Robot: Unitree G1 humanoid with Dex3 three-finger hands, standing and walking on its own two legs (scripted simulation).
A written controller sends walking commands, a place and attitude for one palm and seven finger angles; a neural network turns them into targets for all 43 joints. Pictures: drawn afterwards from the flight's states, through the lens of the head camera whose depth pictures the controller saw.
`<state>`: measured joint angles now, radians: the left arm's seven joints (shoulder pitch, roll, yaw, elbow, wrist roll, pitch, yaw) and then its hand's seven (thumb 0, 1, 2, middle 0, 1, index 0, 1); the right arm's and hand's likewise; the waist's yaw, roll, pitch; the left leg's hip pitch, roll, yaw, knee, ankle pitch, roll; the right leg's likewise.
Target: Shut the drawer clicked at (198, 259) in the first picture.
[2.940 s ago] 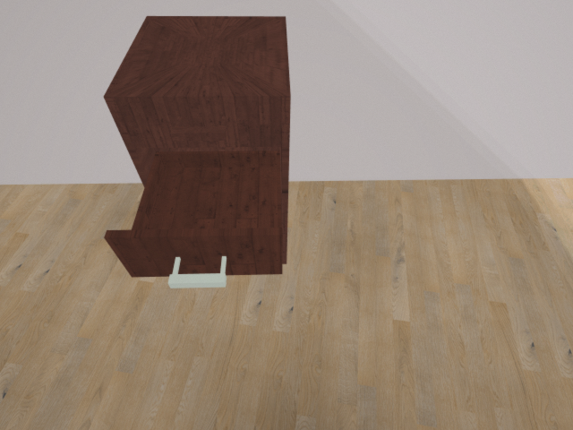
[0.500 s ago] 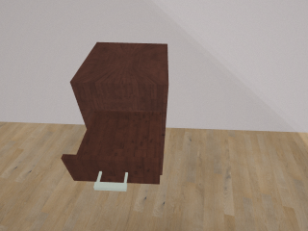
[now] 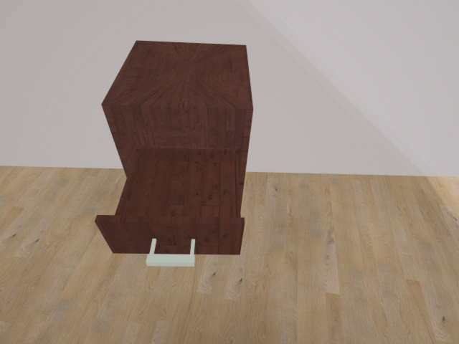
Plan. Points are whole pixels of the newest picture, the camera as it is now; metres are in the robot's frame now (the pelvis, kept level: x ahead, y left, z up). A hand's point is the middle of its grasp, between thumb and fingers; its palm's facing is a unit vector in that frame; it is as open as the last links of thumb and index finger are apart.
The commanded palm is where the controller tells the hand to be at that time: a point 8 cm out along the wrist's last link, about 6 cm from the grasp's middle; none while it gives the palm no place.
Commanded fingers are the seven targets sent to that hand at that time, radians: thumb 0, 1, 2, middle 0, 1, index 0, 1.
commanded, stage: come to a stop and stand still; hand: left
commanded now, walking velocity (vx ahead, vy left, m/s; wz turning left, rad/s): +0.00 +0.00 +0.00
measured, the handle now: (172, 251) +0.40 +0.17 -0.24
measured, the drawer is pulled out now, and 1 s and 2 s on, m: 0.29 0.29 0.29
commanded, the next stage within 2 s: look again from close up in 0.20 s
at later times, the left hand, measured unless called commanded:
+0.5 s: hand out of the picture +0.01 +0.15 -0.17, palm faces +0.03 -0.99 -0.15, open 7.4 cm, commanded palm none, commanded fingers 0.00 0.90 0.90 -0.20 -0.30 -0.20 -0.30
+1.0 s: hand out of the picture +0.04 +0.13 -0.17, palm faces +0.02 -0.99 -0.17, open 7.3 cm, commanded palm none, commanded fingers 0.00 0.90 0.90 -0.20 -0.30 -0.20 -0.30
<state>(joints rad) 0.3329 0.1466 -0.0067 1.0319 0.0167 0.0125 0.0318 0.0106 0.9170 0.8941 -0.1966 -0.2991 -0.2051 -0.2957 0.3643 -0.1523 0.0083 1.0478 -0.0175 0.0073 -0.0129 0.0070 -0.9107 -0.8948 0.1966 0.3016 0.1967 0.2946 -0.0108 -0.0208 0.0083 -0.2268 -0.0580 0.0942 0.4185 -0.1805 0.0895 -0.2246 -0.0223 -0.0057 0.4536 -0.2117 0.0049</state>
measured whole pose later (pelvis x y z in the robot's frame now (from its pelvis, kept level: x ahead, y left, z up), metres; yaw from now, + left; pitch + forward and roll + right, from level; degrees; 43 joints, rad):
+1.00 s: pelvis +0.05 -0.03 +0.00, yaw +0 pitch -1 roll +0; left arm 0.32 0.14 -0.02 1.11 0.01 -0.02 0.04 0.01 0.91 0.89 -0.19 -0.30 -0.20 -0.30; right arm 0.30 -0.13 0.03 1.14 -0.01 -0.02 -0.02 0.01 -0.91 -0.89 0.20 0.30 0.20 0.29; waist -0.01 -0.01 0.01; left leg -0.14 -0.03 0.08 0.39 -0.24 0.05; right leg -0.13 0.01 -0.01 0.41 -0.26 -0.02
